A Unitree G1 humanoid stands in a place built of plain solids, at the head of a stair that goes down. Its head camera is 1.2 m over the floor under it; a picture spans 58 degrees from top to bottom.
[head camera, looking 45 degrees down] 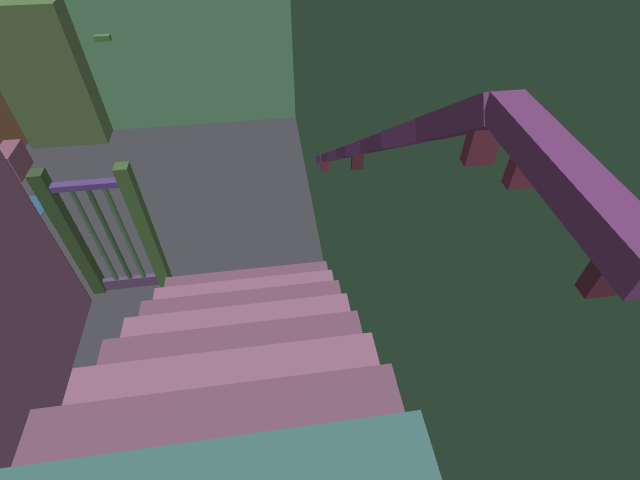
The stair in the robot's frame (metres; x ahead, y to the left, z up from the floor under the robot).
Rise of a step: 0.18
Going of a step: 0.24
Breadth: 1.20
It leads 8 degrees to the left of straight ahead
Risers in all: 8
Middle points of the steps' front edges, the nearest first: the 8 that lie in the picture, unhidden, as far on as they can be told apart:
0.44 0.31 0.00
0.68 0.34 -0.18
0.93 0.38 -0.36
1.17 0.41 -0.53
1.41 0.44 -0.71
1.65 0.48 -0.89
1.90 0.51 -1.07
2.14 0.54 -1.25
